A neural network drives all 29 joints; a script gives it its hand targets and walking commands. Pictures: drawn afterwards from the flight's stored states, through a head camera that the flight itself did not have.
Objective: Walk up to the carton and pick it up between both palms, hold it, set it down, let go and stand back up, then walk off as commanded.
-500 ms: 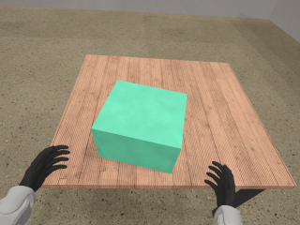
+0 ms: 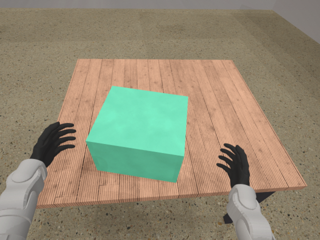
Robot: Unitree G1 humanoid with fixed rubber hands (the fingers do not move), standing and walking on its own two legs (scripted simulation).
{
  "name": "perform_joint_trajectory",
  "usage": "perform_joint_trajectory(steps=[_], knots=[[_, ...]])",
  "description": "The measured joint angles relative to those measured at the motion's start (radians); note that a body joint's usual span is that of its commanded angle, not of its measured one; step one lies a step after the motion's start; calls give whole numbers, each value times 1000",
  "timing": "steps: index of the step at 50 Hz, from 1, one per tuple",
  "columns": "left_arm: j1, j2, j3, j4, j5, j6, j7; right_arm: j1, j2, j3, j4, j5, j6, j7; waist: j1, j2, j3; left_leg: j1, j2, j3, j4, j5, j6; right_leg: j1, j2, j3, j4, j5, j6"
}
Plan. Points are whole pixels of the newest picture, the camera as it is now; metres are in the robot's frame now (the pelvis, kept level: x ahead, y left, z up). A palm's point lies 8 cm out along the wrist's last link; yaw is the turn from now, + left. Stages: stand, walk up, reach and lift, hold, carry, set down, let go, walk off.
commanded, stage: reach and lift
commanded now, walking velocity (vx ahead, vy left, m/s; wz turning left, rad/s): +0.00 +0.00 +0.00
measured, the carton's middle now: (143, 132) +0.46 +0.06 -0.05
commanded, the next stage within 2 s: none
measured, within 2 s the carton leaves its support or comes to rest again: neither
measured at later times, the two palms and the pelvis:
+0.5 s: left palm (55, 122) +0.38 +0.28 +0.08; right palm (236, 149) +0.33 -0.19 +0.06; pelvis -0.01 +0.01 +0.00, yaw +1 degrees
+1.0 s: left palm (60, 101) +0.43 +0.27 +0.11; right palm (239, 124) +0.39 -0.20 +0.09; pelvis -0.02 +0.00 -0.02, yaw +2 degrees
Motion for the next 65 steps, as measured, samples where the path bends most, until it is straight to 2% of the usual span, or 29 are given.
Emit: perform_joint_trajectory(steps=[10,19,32,37,42,48,52,56,60,65], knots=[[-186,14,-10,168,-10,4,14,-181,-30,0,138,49,11,9,-30,-7,-30,-70,1,-6,24,3,3,-70,1,-2,27,1,2],[-335,22,-42,318,-1,1,19,-335,-38,-9,288,59,5,24,-57,-2,-51,-112,1,-18,48,3,8,-98,3,-12,29,9,6],[-574,42,-160,638,-58,-77,38,-569,-53,-26,562,75,-10,62,-79,-1,-125,-233,4,-31,106,-4,13,-215,6,-22,85,1,9],[-656,58,-213,748,-88,-101,43,-658,-54,-28,668,76,-23,71,-99,0,-154,-283,3,-43,125,-4,13,-260,6,-34,105,-4,8],[-740,65,-257,840,-114,-136,49,-736,-69,-23,755,91,-40,87,-107,-3,-190,-346,6,-48,152,-7,12,-325,8,-38,138,-11,6],[-840,78,-334,958,-153,-165,51,-851,-84,-22,881,111,-50,101,-137,-3,-228,-423,6,-62,184,-11,9,-400,9,-50,176,-23,3],[-893,81,-360,1005,-172,-178,55,-905,-89,-23,927,127,-61,108,-154,0,-251,-472,7,-70,197,-11,7,-447,12,-57,188,-24,2],[-942,73,-356,1053,-166,-189,49,-935,-103,-2,945,142,-71,112,-153,-6,-259,-498,12,-71,197,-6,4,-475,17,-56,189,-19,-2],[-984,81,-378,1118,-170,-203,49,-988,-103,12,995,148,-67,117,-168,-7,-266,-526,9,-74,198,-2,3,-506,14,-59,200,-22,-3],[-975,81,-387,1112,-179,-232,56,-995,-90,6,1000,142,-97,113,-182,4,-292,-575,5,-84,206,-2,1,-552,12,-68,209,-26,-4]])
